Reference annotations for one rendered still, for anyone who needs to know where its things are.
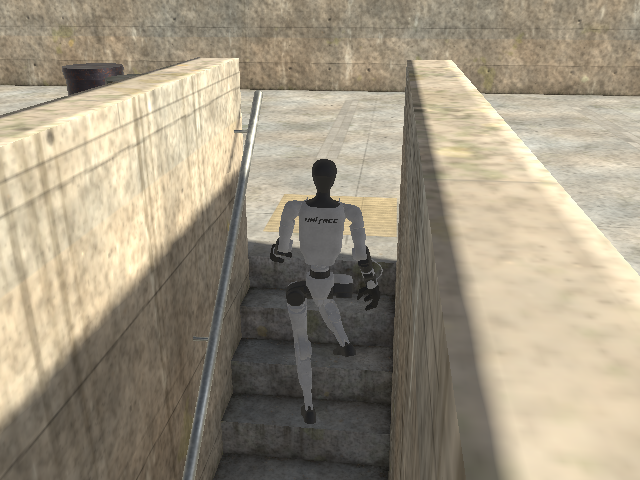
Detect robot left forearm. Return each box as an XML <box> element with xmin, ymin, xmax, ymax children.
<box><xmin>273</xmin><ymin>238</ymin><xmax>286</xmax><ymax>257</ymax></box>

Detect robot right upper arm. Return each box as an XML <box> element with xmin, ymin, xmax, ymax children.
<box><xmin>343</xmin><ymin>203</ymin><xmax>367</xmax><ymax>261</ymax></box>

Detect robot left upper arm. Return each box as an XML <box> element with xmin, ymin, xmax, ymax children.
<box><xmin>277</xmin><ymin>200</ymin><xmax>302</xmax><ymax>253</ymax></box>

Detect robot right hand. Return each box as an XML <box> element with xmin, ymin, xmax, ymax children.
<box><xmin>357</xmin><ymin>285</ymin><xmax>380</xmax><ymax>311</ymax></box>

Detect robot left hand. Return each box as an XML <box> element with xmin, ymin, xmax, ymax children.
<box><xmin>270</xmin><ymin>244</ymin><xmax>292</xmax><ymax>263</ymax></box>

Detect robot left shin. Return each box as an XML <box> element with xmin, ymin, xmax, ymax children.
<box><xmin>294</xmin><ymin>342</ymin><xmax>313</xmax><ymax>411</ymax></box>

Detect robot right forearm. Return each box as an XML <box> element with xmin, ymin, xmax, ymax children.
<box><xmin>358</xmin><ymin>246</ymin><xmax>378</xmax><ymax>289</ymax></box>

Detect robot right foot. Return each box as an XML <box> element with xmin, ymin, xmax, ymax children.
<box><xmin>333</xmin><ymin>342</ymin><xmax>356</xmax><ymax>357</ymax></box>

